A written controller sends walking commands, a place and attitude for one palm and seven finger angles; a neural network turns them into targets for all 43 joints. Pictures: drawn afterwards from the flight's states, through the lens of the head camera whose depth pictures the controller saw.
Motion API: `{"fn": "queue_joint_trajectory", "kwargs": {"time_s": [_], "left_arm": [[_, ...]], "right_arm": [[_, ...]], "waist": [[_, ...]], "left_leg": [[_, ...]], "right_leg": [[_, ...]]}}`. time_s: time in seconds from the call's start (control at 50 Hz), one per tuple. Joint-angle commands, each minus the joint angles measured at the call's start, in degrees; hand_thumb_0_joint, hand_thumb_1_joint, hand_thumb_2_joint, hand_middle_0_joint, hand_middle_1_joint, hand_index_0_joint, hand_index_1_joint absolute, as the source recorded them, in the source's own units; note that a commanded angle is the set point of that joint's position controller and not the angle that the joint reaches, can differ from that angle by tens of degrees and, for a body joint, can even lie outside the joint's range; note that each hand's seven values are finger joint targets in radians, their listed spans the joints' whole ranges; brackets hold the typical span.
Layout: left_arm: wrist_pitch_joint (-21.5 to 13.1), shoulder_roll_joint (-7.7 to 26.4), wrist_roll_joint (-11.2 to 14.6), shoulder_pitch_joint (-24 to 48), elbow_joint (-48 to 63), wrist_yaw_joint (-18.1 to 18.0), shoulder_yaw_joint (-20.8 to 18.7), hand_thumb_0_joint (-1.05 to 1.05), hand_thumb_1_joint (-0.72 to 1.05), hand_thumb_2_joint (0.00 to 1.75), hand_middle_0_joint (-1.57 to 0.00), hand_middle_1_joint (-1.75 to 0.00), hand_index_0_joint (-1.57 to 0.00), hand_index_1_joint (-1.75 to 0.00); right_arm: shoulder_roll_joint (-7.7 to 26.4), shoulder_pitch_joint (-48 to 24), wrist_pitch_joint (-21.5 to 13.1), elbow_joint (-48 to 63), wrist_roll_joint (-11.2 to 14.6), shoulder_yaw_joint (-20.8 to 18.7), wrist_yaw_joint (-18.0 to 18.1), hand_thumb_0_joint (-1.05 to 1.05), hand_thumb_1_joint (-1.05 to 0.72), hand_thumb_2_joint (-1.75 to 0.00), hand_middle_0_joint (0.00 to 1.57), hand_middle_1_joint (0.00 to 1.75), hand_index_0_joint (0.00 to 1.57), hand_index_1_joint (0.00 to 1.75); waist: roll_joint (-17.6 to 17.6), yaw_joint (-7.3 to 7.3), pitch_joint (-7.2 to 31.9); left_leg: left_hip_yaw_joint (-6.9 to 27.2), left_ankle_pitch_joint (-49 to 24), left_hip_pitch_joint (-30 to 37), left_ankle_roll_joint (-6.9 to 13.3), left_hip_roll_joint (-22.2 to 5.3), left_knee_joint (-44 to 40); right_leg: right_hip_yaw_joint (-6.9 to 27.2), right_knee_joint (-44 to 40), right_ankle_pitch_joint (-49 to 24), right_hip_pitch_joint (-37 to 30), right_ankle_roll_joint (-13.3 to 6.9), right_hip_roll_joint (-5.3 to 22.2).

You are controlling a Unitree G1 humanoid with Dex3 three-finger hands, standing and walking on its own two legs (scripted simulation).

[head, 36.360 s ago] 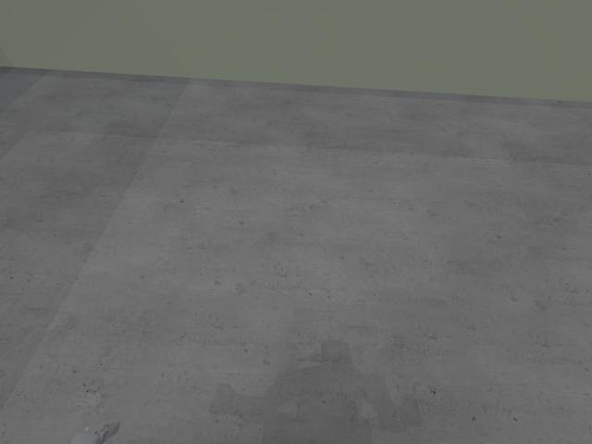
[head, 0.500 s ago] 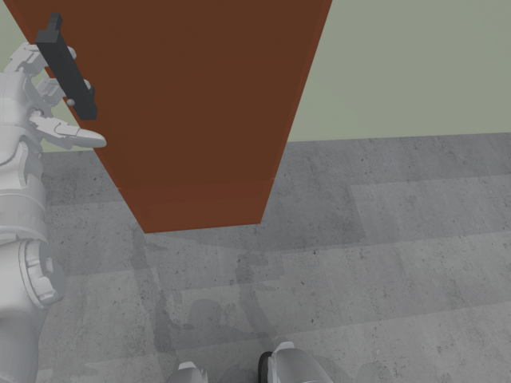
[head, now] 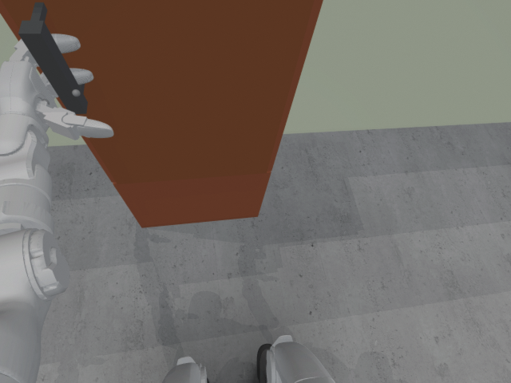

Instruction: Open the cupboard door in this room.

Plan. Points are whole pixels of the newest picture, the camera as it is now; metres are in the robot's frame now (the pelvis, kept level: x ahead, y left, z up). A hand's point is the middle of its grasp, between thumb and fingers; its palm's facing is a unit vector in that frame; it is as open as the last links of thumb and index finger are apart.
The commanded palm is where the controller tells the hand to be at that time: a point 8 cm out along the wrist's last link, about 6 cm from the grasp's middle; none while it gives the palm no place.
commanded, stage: slide the fingers in behind the handle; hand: left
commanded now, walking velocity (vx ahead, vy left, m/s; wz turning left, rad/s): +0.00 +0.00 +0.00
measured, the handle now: (60, 62) +0.58 +0.23 +0.10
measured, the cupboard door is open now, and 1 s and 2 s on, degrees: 0 0 35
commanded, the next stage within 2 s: close the thumb around the handle in 0.22 s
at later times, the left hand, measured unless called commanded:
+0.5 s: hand (75, 93) +0.52 +0.21 +0.09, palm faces +0.02 -1.00 -0.01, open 13.2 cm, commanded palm +0.50 +0.25 +0.10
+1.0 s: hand (75, 92) +0.53 +0.21 +0.09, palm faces +0.03 -1.00 -0.02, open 5.8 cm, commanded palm +0.50 +0.25 +0.10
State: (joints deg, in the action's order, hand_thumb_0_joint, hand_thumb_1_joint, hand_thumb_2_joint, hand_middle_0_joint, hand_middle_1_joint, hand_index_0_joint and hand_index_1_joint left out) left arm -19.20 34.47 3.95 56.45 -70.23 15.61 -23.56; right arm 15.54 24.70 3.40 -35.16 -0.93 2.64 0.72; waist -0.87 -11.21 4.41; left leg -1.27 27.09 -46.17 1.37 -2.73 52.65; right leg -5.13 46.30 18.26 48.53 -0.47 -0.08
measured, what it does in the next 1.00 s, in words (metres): stands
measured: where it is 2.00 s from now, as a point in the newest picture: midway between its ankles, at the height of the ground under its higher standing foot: outside the picture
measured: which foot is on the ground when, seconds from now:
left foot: down 0.00-1.00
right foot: down 0.00-1.00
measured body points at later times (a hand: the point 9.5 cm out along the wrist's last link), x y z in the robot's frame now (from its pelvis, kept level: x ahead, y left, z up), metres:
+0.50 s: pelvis +0.01 +0.01 +0.00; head +0.13 +0.03 +0.43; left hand +0.52 +0.26 +0.10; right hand +0.00 -0.26 -0.10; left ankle -0.03 +0.10 -0.69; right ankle +0.03 -0.12 -0.69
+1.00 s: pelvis +0.00 +0.00 +0.00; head +0.14 +0.02 +0.43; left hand +0.52 +0.26 +0.10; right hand -0.01 -0.26 -0.10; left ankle -0.03 +0.10 -0.69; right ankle +0.03 -0.12 -0.69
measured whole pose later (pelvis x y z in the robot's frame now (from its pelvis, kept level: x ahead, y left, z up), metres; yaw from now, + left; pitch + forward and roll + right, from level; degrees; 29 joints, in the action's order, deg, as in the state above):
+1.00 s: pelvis +0.00 +0.00 +0.00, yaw +0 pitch +21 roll -3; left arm -19.6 33.8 4.6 55.7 -70.1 15.4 -23.6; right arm 15.4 24.8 3.8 -35.6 -0.9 2.6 0.5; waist -1.2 -10.9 4.7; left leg -1.1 27.6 -45.7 1.4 -2.7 52.7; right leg -5.1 46.3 18.7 48.0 -0.3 -0.2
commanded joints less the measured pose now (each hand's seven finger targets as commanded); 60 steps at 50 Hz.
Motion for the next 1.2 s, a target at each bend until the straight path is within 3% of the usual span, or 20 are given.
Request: {"fn": "queue_joint_trajectory", "kwargs": {"time_s": [0.0, 0.04, 0.12, 0.14, 0.22, 0.24, 0.26, 0.3, 0.36, 0.42, 0.44, 0.52, 0.54, 0.58, 0.66, 0.8, 0.86, 1.04, 1.1, 1.18], "left_arm": [[-5.0, 13.0, 2.1, 25.7, 14.1, 0.3, -1.6, 0.00, -0.50, 0.30, -0.30, -1.20, -0.30, -1.20], [-5.1, 14.3, 2.4, 25.0, 14.8, 0.6, -3.0, 0.00, -0.50, 0.30, -0.30, -1.20, -0.30, -1.20], [-4.7, 14.0, 1.8, 22.8, 14.6, 0.4, -2.6, 0.00, -0.50, 0.30, -0.30, -1.20, -0.30, -1.20], [-4.8, 11.9, 1.8, 23.2, 16.4, 0.4, -0.9, 0.00, -0.50, 0.30, -0.30, -1.20, -0.30, -1.20], [-4.6, 10.6, 2.5, 22.3, 15.2, -0.1, -0.9, 0.00, -0.50, 0.30, -0.30, -1.20, -0.30, -1.20], [-4.7, 12.1, 2.3, 22.5, 15.5, -0.2, -1.9, 0.00, -0.50, 0.30, -0.30, -1.20, -0.30, -1.20], [-4.8, 11.5, 2.3, 22.4, 16.1, -0.2, -1.5, 0.00, -0.50, 0.30, -0.30, -1.20, -0.30, -1.20], [-4.6, 9.9, 2.4, 21.2, 14.8, -0.2, -0.6, 0.00, -0.50, 0.30, -0.30, -1.20, -0.30, -1.20], [-4.5, 12.9, 2.1, 22.4, 14.0, -0.3, -2.5, 0.00, -0.33, 0.37, -0.31, -1.22, -0.31, -1.22], [-4.8, 11.3, 1.7, 22.9, 15.0, -0.2, -1.1, 0.00, -0.16, 0.44, -0.32, -1.24, -0.32, -1.24], [-5.1, 12.7, 1.7, 23.2, 15.6, -0.2, -2.1, 0.00, -0.11, 0.47, -0.33, -1.24, -0.33, -1.24], [-5.1, 9.7, 2.5, 23.8, 15.3, 0.0, -0.1, 0.00, 0.12, 0.56, -0.34, -1.27, -0.34, -1.27], [-5.4, 10.5, 2.3, 24.9, 16.5, -0.1, -0.6, 0.00, 0.17, 0.59, -0.35, -1.27, -0.35, -1.27], [-5.1, 10.1, 2.4, 22.7, 15.7, -0.3, -0.7, 0.00, 0.28, 0.64, -0.36, -1.28, -0.36, -1.28], [-5.1, 7.5, 1.9, 25.3, 15.6, -0.7, 1.9, 0.00, 0.51, 0.73, -0.37, -1.31, -0.37, -1.31], [-4.6, 11.5, 1.4, 24.9, 12.9, -0.6, -0.5, 0.00, 0.90, 0.90, -0.40, -1.35, -0.40, -1.35], [-4.6, 11.4, 1.5, 25.4, 12.7, -0.1, -0.4, 0.00, 0.90, 0.90, -0.40, -1.35, -0.40, -1.35], [-3.8, 15.5, 1.4, 27.3, 10.8, 0.4, -2.1, 0.00, 0.90, 0.90, -0.40, -1.35, -0.40, -1.35], [-3.4, 15.0, 1.3, 26.1, 10.6, 0.8, -1.7, 0.00, 0.90, 0.90, -0.40, -1.35, -0.40, -1.35], [-3.8, 14.9, 2.2, 21.2, 13.1, 1.3, -2.9, 0.00, 0.90, 0.90, -0.40, -1.35, -0.40, -1.35]], "right_arm": [[10.7, 10.9, -0.3, 2.3, 0.1, -4.0, 0.4, 0.00, -0.90, -0.90, 0.20, 0.30, 0.20, 0.30], [10.8, 11.1, -0.2, 2.4, 0.1, -4.1, 0.3, 0.00, -0.90, -0.90, 0.20, 0.30, 0.20, 0.30], [10.6, 11.0, 0.3, 2.8, 0.3, -4.1, 0.3, 0.00, -0.90, -0.90, 0.20, 0.30, 0.20, 0.30], [10.4, 10.6, 0.3, 3.0, 0.4, -4.2, 0.1, 0.00, -0.90, -0.90, 0.20, 0.30, 0.20, 0.30], [10.5, 10.8, 0.4, 2.7, 0.2, -4.3, 0.1, 0.00, -0.90, -0.90, 0.20, 0.30, 0.20, 0.30], [10.6, 10.9, 0.4, 2.5, 0.3, -4.4, 0.1, 0.00, -0.90, -0.90, 0.20, 0.30, 0.20, 0.30], [10.4, 10.7, 0.5, 2.7, 0.3, -4.4, 0.0, 0.00, -0.90, -0.90, 0.20, 0.30, 0.20, 0.30], [10.3, 10.6, 0.4, 2.5, 0.3, -4.4, -0.1, 0.00, -0.90, -0.90, 0.20, 0.30, 0.20, 0.30], [10.6, 10.8, 0.6, 2.3, 0.3, -4.3, 0.1, 0.00, -0.90, -0.90, 0.20, 0.30, 0.20, 0.30], [10.3, 10.4, 0.5, 2.8, 0.3, -4.3, 0.1, 0.00, -0.90, -0.90, 0.20, 0.30, 0.20, 0.30], [10.4, 10.6, 0.5, 2.5, 0.2, -4.3, 0.1, 0.00, -0.90, -0.90, 0.20, 0.30, 0.20, 0.30], [10.3, 10.4, 0.5, 2.5, 0.3, -4.3, 0.1, 0.00, -0.90, -0.90, 0.20, 0.30, 0.20, 0.30], [10.4, 10.4, 0.4, 2.3, 0.2, -4.5, 0.1, 0.00, -0.90, -0.90, 0.20, 0.30, 0.20, 0.30], [10.4, 10.5, 0.4, 2.2, 0.3, -4.5, 0.0, 0.00, -0.90, -0.90, 0.20, 0.30, 0.20, 0.30], [10.3, 10.5, 0.3, 1.7, 0.1, -4.5, -0.2, 0.00, -0.90, -0.90, 0.20, 0.30, 0.20, 0.30], [10.6, 10.7, 0.2, 1.7, 0.2, -4.2, 0.1, 0.00, -0.90, -0.90, 0.20, 0.30, 0.20, 0.30], [10.5, 10.7, 0.0, 1.7, 0.2, -4.1, 0.3, 0.00, -0.90, -0.90, 0.20, 0.30, 0.20, 0.30], [11.1, 11.0, -0.1, 1.8, 0.4, -3.7, 0.8, 0.00, -0.90, -0.90, 0.20, 0.30, 0.20, 0.30], [11.0, 11.1, -0.3, 2.2, 0.3, -3.7, 0.9, 0.00, -0.90, -0.90, 0.20, 0.30, 0.20, 0.30], [10.8, 10.8, -0.1, 3.2, 0.3, -3.8, 0.6, 0.00, -0.90, -0.90, 0.20, 0.30, 0.20, 0.30]], "waist": [[-9.1, -0.28, 29.0], [-9.6, 0.40, 30.4], [-8.0, 0.61, 27.7], [-10.7, 0.47, 28.5], [-8.4, 0.07, 26.4], [-8.0, 0.47, 26.9], [-9.7, 0.61, 27.6], [-7.8, 0.32, 26.7], [-6.6, 0.34, 25.8], [-9.7, 0.30, 26.3], [-9.1, 0.60, 27.6], [-8.4, -0.32, 26.4], [-10.4, 0.10, 28.2], [-9.6, 0.47, 28.8], [-9.2, -0.85, 26.9], [-7.3, -0.66, 26.3], [-9.3, -0.63, 26.7], [-7.1, -1.47, 24.4], [-8.0, -1.19, 25.9], [-8.7, 0.94, 28.5]], "left_leg": [[4.1, -28.8, 17.1, -0.3, 1.2, -5.4], [3.9, -30.4, 17.2, -0.3, 1.1, -5.2], [4.1, -31.0, 16.3, -0.1, 1.0, -5.8], [3.9, -32.0, 18.3, -0.3, 1.0, -5.8], [4.1, -32.5, 18.3, -0.3, 0.8, -5.8], [4.2, -32.8, 18.2, -0.4, 0.8, -5.8], [4.1, -33.2, 18.8, -0.5, 0.9, -5.8], [3.9, -32.8, 18.0, -0.4, 0.9, -5.8], [3.8, -30.6, 15.8, -0.2, 1.1, -5.9], [3.9, -32.6, 17.8, -0.3, 1.1, -5.6], [4.3, -33.5, 18.4, -0.6, 0.9, -5.5], [4.5, -33.6, 18.8, -0.6, 0.8, -5.4], [4.7, -34.4, 20.3, -0.9, 0.7, -5.3], [4.9, -35.9, 21.0, -1.1, 0.6, -5.1], [5.1, -34.4, 20.8, -1.0, 0.6, -5.0], [4.3, -29.1, 15.9, -0.2, 1.3, -5.4], [4.2, -28.5, 16.0, -0.2, 1.4, -5.4], [4.0, -23.8, 12.0, 0.3, 1.5, -5.8], [3.6, -24.0, 12.1, 0.4, 1.6, -5.5], [3.7, -28.1, 14.7, -0.1, 1.3, -5.6]], "right_leg": [[3.3, -2.2, -19.6, -16.6, -0.6, -2.4], [3.4, -1.9, -21.5, -18.1, -0.7, -2.4], [3.0, -2.1, -21.8, -18.3, -0.8, -2.5], [3.1, -2.2, -21.5, -16.9, -0.6, -2.5], [2.8, -2.5, -21.1, -16.1, -0.7, -2.7], [2.8, -2.4, -21.4, -16.6, -0.6, -2.6], [2.8, -2.2, -21.6, -16.6, -0.7, -2.6], [2.8, -2.4, -21.8, -16.8, -0.6, -2.6], [3.1, -2.3, -21.8, -18.0, -0.5, -2.5], [3.0, -2.0, -21.6, -16.4, -0.8, -2.3], [2.9, -1.8, -21.8, -16.6, -0.7, -2.4], [2.7, -2.0, -21.1, -15.4, -0.6, -2.5], [2.6, -1.8, -20.9, -15.0, -0.6, -2.5], [2.5, -1.8, -21.0, -14.6, -0.6, -2.6], [2.4, -2.1, -19.6, -12.9, -0.5, -2.6], [3.0, -2.1, -20.0, -16.3, -0.6, -2.4], [3.2, -2.3, -19.9, -16.4, -0.7, -2.3], [3.6, -2.6, -17.7, -16.7, -0.4, -2.2], [3.8, -2.6, -18.1, -17.3, -0.3, -2.1], [3.2, -2.0, -20.2, -18.4, -0.6, -2.3]]}}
